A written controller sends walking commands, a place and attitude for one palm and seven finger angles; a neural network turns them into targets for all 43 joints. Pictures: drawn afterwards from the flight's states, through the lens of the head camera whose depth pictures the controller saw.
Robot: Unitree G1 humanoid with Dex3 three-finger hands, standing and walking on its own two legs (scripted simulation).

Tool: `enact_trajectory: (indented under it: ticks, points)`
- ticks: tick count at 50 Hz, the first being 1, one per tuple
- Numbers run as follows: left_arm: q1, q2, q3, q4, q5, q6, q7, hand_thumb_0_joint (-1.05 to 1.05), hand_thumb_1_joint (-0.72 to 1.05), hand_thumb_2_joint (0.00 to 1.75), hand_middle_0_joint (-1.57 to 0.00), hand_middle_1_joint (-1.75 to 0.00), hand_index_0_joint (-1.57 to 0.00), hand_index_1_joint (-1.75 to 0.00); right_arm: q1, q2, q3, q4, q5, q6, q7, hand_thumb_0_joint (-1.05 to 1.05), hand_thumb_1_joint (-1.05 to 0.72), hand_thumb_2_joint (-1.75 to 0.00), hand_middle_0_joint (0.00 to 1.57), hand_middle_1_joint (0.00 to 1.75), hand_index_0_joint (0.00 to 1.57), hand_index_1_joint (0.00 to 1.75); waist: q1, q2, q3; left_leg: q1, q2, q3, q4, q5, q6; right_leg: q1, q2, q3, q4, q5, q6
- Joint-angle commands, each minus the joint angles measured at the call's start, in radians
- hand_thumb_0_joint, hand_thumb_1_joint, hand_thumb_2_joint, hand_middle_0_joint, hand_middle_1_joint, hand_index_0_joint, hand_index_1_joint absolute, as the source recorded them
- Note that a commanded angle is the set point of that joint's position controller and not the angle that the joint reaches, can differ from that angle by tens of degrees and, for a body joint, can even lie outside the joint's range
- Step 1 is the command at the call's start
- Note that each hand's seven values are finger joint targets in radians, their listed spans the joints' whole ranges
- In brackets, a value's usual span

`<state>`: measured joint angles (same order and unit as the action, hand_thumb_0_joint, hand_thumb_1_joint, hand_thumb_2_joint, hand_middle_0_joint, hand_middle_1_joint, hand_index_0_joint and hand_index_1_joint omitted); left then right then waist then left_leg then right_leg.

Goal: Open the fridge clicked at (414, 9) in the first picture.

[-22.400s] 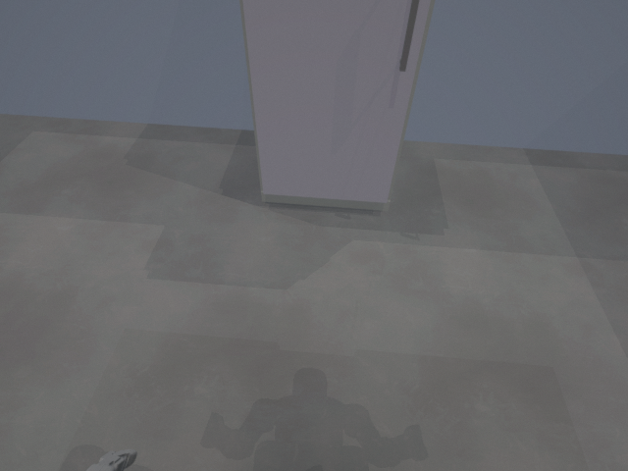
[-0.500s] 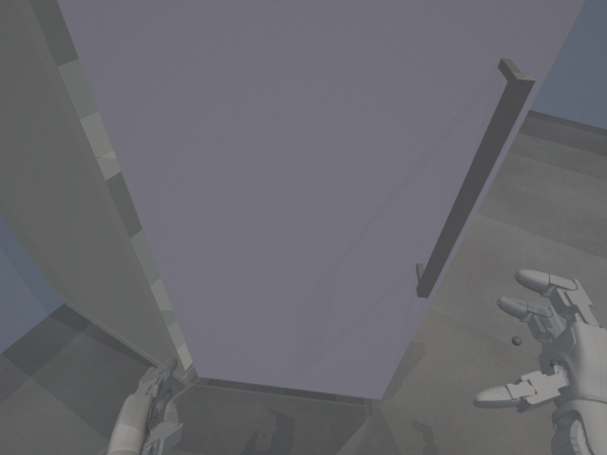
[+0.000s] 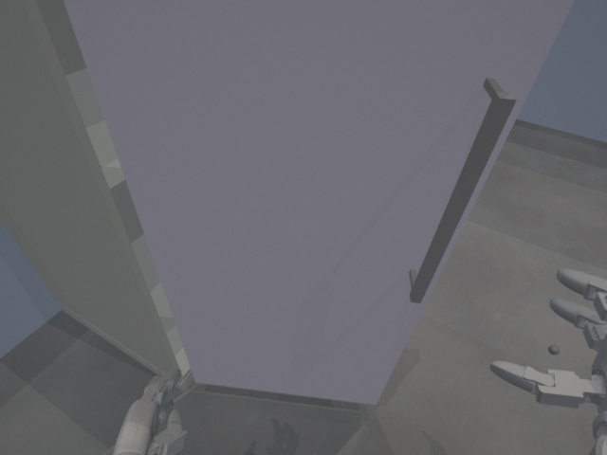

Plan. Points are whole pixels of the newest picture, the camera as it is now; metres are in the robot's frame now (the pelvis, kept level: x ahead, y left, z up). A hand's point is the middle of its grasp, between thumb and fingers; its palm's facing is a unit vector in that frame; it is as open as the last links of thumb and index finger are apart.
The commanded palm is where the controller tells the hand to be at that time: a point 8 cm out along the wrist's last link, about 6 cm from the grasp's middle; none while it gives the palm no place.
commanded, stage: draw the hand back to the body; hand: right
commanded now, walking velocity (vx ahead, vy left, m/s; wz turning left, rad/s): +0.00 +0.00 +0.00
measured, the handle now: (446, 211) +0.42 -0.21 +0.13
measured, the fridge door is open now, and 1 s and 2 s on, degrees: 66 66 66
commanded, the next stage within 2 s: step back with the hand held close in 0.80 s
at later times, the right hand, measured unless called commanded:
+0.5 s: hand (586, 334) +0.20 -0.27 +0.17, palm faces +0.47 +0.80 -0.36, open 8.1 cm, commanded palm +0.15 -0.30 +0.18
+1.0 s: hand (588, 326) +0.21 -0.28 +0.17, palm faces +0.47 +0.80 -0.36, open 7.4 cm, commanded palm +0.15 -0.30 +0.18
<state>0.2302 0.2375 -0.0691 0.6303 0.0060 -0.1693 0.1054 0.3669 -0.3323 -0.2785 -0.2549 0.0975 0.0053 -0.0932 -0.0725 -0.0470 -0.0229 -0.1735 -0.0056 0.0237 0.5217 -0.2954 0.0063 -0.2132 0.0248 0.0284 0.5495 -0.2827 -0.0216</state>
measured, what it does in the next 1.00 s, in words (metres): stands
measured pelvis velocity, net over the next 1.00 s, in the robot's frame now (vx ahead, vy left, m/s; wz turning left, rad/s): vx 0.01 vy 0.00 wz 0.00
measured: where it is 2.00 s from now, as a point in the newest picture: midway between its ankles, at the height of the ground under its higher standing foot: outside the picture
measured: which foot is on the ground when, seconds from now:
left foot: down 0.00-1.00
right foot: down 0.00-1.00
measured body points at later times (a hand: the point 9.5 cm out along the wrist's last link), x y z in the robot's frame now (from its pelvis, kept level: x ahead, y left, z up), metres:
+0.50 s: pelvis +0.01 +0.00 +0.01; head -0.02 +0.02 +0.46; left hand +0.21 +0.22 -0.07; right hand +0.17 -0.31 +0.19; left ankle -0.01 +0.12 -0.73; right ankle +0.01 -0.11 -0.73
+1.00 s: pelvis +0.01 +0.00 +0.01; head -0.02 +0.01 +0.46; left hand +0.20 +0.21 -0.07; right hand +0.18 -0.32 +0.19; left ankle -0.01 +0.12 -0.73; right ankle +0.01 -0.11 -0.73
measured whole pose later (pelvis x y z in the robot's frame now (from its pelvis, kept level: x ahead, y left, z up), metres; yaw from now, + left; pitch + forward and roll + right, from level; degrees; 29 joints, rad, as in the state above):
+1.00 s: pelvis +0.01 +0.00 +0.01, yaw +0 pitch -4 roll +1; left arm 0.19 0.23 -0.04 0.63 0.02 -0.10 0.08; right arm 0.40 -0.34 -0.37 -0.35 0.07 -0.07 -0.09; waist -0.06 -0.05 0.00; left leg -0.07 -0.01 0.02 0.37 -0.23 0.00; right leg -0.13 0.02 0.03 0.44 -0.24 -0.03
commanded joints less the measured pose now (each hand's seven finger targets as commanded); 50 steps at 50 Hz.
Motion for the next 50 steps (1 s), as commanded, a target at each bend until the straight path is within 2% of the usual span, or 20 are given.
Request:
enact_trajectory:
  ticks: [1, 5, 9, 10, 13, 16, 21, 22, 25, 34, 35, 39, 40, 41, 45, 46, 47, 48, 49, 50]
  points:
    - [-0.161, 0.103, 0.051, -0.156, -0.002, -0.056, 0.013, 0.00, 0.90, 0.90, -0.20, -0.30, -0.20, -0.30, -0.122, -0.183, -0.102, -0.231, -0.015, -0.098, -0.025, 0.00, -0.17, -0.55, 0.22, 0.73, 0.22, 0.73, 0.000, -0.022, -0.028, -0.007, 0.016, -0.001, -0.140, 0.059, 0.012, 0.045, -0.022, 0.015, -0.152, 0.087, -0.011]
    - [-0.165, 0.109, 0.059, -0.148, 0.003, -0.054, 0.008, 0.00, 0.90, 0.90, -0.20, -0.30, -0.20, -0.30, -0.084, -0.201, -0.132, -0.233, -0.018, -0.112, -0.024, 0.00, -0.32, -0.62, 0.22, 0.64, 0.22, 0.64, -0.010, 0.010, -0.033, 0.026, 0.012, 0.003, -0.157, 0.107, 0.013, 0.064, -0.025, 0.009, -0.169, 0.139, -0.010]
    - [-0.165, 0.100, 0.062, -0.144, 0.005, -0.043, 0.005, 0.00, 0.90, 0.90, -0.20, -0.30, -0.20, -0.30, -0.075, -0.201, -0.150, -0.247, -0.017, -0.122, -0.020, 0.00, -0.47, -0.69, 0.22, 0.55, 0.22, 0.55, -0.009, 0.005, -0.014, 0.040, 0.016, 0.000, -0.168, 0.127, 0.010, 0.073, -0.025, -0.002, -0.178, 0.157, -0.010]
    - [-0.168, 0.105, 0.068, -0.143, 0.006, -0.044, 0.005, 0.00, 0.90, 0.90, -0.20, -0.30, -0.20, -0.30, -0.073, -0.219, -0.166, -0.258, -0.016, -0.126, -0.020, 0.00, -0.50, -0.71, 0.21, 0.53, 0.21, 0.53, -0.012, 0.024, -0.030, 0.051, 0.013, 0.000, -0.180, 0.134, 0.010, 0.079, -0.025, -0.004, -0.178, 0.166, -0.010]
    - [-0.169, 0.097, 0.065, -0.140, 0.006, -0.044, 0.000, 0.00, 0.90, 0.90, -0.20, -0.30, -0.20, -0.30, -0.086, -0.208, -0.160, -0.301, -0.021, -0.134, -0.018, 0.00, -0.61, -0.76, 0.21, 0.47, 0.21, 0.47, -0.010, -0.060, -0.031, 0.058, 0.015, -0.001, -0.176, 0.166, 0.012, 0.105, -0.022, -0.009, -0.182, 0.196, -0.006]
    - [-0.165, 0.099, 0.068, -0.139, 0.009, -0.046, 0.000, 0.00, 0.90, 0.90, -0.20, -0.30, -0.20, -0.30, -0.058, -0.205, -0.167, -0.297, -0.018, -0.132, -0.018, 0.00, -0.72, -0.81, 0.21, 0.41, 0.21, 0.41, -0.010, -0.013, -0.028, 0.068, 0.012, 0.004, -0.180, 0.196, 0.010, 0.110, -0.025, -0.006, -0.187, 0.223, -0.007]
    - [-0.165, 0.096, 0.072, -0.136, 0.009, -0.040, -0.004, 0.00, 0.90, 0.90, -0.20, -0.30, -0.20, -0.30, -0.042, -0.212, -0.189, -0.313, -0.017, -0.134, -0.016, 0.00, -0.90, -0.90, 0.20, 0.30, 0.20, 0.30, -0.011, -0.003, -0.031, 0.079, 0.012, 0.006, -0.182, 0.236, 0.009, 0.125, -0.024, -0.013, -0.187, 0.260, -0.007]
    - [-0.164, 0.097, 0.073, -0.136, 0.011, -0.035, -0.005, 0.00, 0.90, 0.90, -0.20, -0.30, -0.20, -0.30, -0.045, -0.206, -0.183, -0.307, -0.018, -0.131, -0.015, 0.00, -0.90, -0.90, 0.20, 0.30, 0.20, 0.30, -0.011, -0.017, -0.029, 0.079, 0.013, 0.003, -0.180, 0.237, 0.009, 0.122, -0.024, -0.014, -0.187, 0.259, -0.007]
    - [-0.167, 0.101, 0.076, -0.135, 0.007, -0.022, -0.006, 0.00, 0.90, 0.90, -0.20, -0.30, -0.20, -0.30, -0.034, -0.182, -0.164, -0.254, -0.012, -0.118, -0.006, 0.00, -0.90, -0.90, 0.20, 0.30, 0.20, 0.30, -0.005, 0.051, 0.023, 0.057, 0.008, 0.008, -0.202, 0.209, 0.006, 0.109, -0.029, -0.014, -0.196, 0.234, -0.009]
    - [-0.172, 0.092, 0.072, -0.143, 0.015, -0.020, -0.003, 0.00, 0.90, 0.90, -0.20, -0.30, -0.20, -0.30, -0.084, -0.216, -0.180, -0.357, -0.025, -0.124, -0.019, 0.00, -0.90, -0.90, 0.20, 0.30, 0.20, 0.30, -0.013, -0.056, -0.076, 0.110, 0.014, 0.003, -0.184, 0.247, 0.012, 0.150, -0.019, -0.009, -0.193, 0.277, -0.006]
    - [-0.174, 0.097, 0.073, -0.138, 0.016, -0.022, -0.002, 0.00, 0.90, 0.90, -0.20, -0.30, -0.20, -0.30, -0.075, -0.232, -0.192, -0.353, -0.025, -0.121, -0.020, 0.00, -0.90, -0.90, 0.20, 0.30, 0.20, 0.30, -0.016, -0.041, -0.072, 0.112, 0.012, 0.004, -0.192, 0.260, 0.013, 0.150, -0.020, -0.010, -0.190, 0.288, -0.006]
    - [-0.174, 0.090, 0.070, -0.135, 0.013, -0.016, -0.006, 0.00, 0.90, 0.90, -0.20, -0.30, -0.20, -0.30, -0.064, -0.199, -0.172, -0.324, -0.024, -0.112, -0.018, 0.00, -0.90, -0.90, 0.20, 0.30, 0.20, 0.30, -0.009, -0.035, -0.016, 0.088, 0.010, 0.009, -0.190, 0.250, 0.013, 0.135, -0.025, -0.009, -0.199, 0.285, 0.000]
    - [-0.176, 0.095, 0.074, -0.136, 0.013, -0.016, -0.006, 0.00, 0.90, 0.90, -0.20, -0.30, -0.20, -0.30, -0.056, -0.206, -0.179, -0.310, -0.022, -0.111, -0.016, 0.00, -0.90, -0.90, 0.20, 0.30, 0.20, 0.30, -0.010, 0.000, -0.003, 0.084, 0.007, 0.013, -0.202, 0.241, 0.012, 0.130, -0.026, -0.007, -0.203, 0.275, -0.001]
    - [-0.174, 0.093, 0.072, -0.133, 0.012, -0.012, -0.006, 0.00, 0.90, 0.90, -0.20, -0.30, -0.20, -0.30, -0.047, -0.193, -0.175, -0.283, -0.019, -0.109, -0.014, 0.00, -0.90, -0.90, 0.20, 0.30, 0.20, 0.30, -0.008, 0.001, 0.013, 0.078, 0.010, 0.009, -0.202, 0.229, 0.010, 0.122, -0.027, -0.012, -0.206, 0.260, -0.004]
    - [-0.175, 0.097, 0.078, -0.136, 0.011, -0.002, -0.008, 0.00, 0.90, 0.90, -0.20, -0.30, -0.20, -0.30, -0.040, -0.194, -0.175, -0.278, -0.018, -0.110, -0.008, 0.00, -0.90, -0.90, 0.20, 0.30, 0.20, 0.30, -0.012, 0.004, -0.004, 0.085, 0.008, 0.009, -0.203, 0.224, 0.011, 0.131, -0.029, -0.012, -0.210, 0.256, -0.004]
    - [-0.181, 0.094, 0.073, -0.139, 0.011, -0.004, -0.010, 0.00, 0.90, 0.90, -0.20, -0.30, -0.20, -0.30, -0.110, -0.185, -0.152, -0.321, -0.021, -0.116, -0.008, 0.00, -0.90, -0.90, 0.20, 0.30, 0.20, 0.30, -0.003, -0.019, -0.016, 0.088, 0.012, 0.004, -0.201, 0.226, 0.010, 0.135, -0.025, -0.012, -0.210, 0.255, -0.005]
    - [-0.192, 0.119, 0.077, -0.181, -0.002, 0.018, -0.014, 0.00, 0.90, 0.90, -0.20, -0.30, -0.20, -0.30, -0.244, -0.336, -0.289, -0.407, -0.034, -0.169, -0.027, 0.00, -0.90, -0.90, 0.20, 0.30, 0.20, 0.30, 0.033, -0.008, 0.037, 0.011, 0.053, -0.054, -0.245, 0.257, 0.001, 0.056, -0.046, 0.016, -0.169, 0.211, -0.025]
    - [-0.186, 0.110, 0.079, -0.160, 0.006, 0.032, -0.012, 0.00, 0.90, 0.90, -0.20, -0.30, -0.20, -0.30, -0.124, -0.248, -0.228, -0.318, -0.033, -0.177, -0.022, 0.00, -0.90, -0.90, 0.20, 0.30, 0.20, 0.30, 0.039, 0.046, 0.024, 0.000, 0.071, -0.051, -0.245, 0.266, 0.005, 0.058, -0.042, 0.030, -0.149, 0.224, -0.025]
    - [-0.186, 0.110, 0.084, -0.171, 0.007, 0.042, -0.016, 0.00, 0.90, 0.90, -0.20, -0.30, -0.20, -0.30, -0.054, -0.215, -0.198, -0.308, -0.038, -0.174, -0.018, 0.00, -0.90, -0.90, 0.20, 0.30, 0.20, 0.30, 0.037, 0.059, 0.012, -0.013, 0.078, -0.058, -0.243, 0.291, 0.003, 0.071, -0.043, 0.027, -0.134, 0.256, -0.026]
    - [-0.186, 0.113, 0.087, -0.179, 0.009, 0.051, -0.016, 0.00, 0.90, 0.90, -0.20, -0.30, -0.20, -0.30, -0.028, -0.223, -0.206, -0.324, -0.040, -0.177, -0.018, 0.00, -0.90, -0.90, 0.20, 0.30, 0.20, 0.30, 0.038, 0.053, -0.009, -0.010, 0.082, -0.043, -0.231, 0.344, 0.002, 0.082, -0.043, 0.022, -0.126, 0.301, -0.025]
